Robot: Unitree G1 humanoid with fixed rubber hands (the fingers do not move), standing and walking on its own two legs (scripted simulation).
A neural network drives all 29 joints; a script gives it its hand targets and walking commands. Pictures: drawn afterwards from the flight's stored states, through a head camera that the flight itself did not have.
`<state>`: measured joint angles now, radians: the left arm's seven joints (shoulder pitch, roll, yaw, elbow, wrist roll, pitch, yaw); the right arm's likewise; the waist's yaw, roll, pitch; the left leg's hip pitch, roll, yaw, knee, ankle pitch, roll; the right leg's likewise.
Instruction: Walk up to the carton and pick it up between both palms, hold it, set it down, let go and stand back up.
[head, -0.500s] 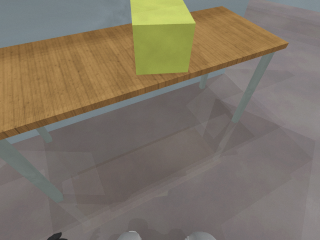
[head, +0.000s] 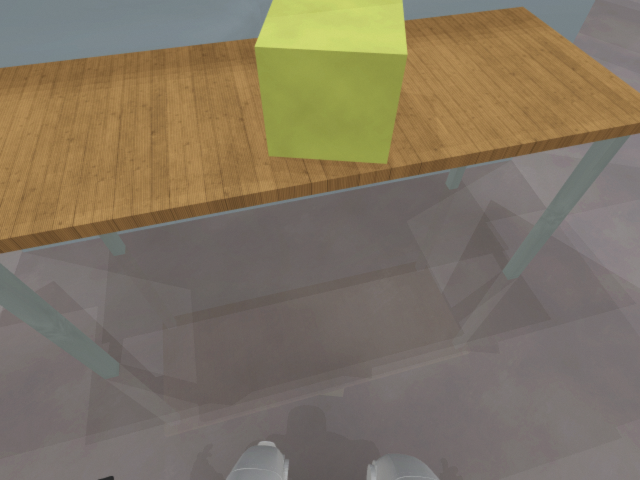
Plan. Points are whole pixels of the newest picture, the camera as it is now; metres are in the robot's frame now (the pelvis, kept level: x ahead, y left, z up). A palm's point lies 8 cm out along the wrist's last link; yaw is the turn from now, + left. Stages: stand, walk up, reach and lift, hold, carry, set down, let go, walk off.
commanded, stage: walk up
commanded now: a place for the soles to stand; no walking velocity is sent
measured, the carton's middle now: (333, 72) +0.78 +0.03 +0.07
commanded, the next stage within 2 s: none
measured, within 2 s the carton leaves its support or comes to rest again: neither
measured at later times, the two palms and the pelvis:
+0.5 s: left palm out of the picture +0.05 +0.23 -0.12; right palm out of the picture +0.15 -0.42 -0.09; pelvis +0.03 -0.10 -0.01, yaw +9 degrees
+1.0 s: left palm out of the picture -0.02 +0.23 -0.10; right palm out of the picture +0.15 -0.39 -0.09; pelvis +0.00 -0.10 +0.00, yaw +14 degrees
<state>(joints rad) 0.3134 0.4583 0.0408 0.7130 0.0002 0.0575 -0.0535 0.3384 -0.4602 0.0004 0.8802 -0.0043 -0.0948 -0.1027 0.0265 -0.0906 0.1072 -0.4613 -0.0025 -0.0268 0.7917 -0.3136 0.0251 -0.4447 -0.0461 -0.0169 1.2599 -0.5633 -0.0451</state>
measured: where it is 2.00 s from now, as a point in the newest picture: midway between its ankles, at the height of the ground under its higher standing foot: outside the picture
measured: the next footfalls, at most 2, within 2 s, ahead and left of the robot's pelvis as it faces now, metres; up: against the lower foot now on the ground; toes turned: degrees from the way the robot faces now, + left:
right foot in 0.12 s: +0.07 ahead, -0.22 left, +0.00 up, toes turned +14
left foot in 0.42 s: +0.12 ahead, +0.07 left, +0.00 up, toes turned +3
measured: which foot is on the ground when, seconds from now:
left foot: down 0.00-0.12, up 0.14-0.40, down 0.42-0.62, up 0.64-0.86, down 0.88-1.00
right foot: up 0.00-0.10, down 0.12-1.00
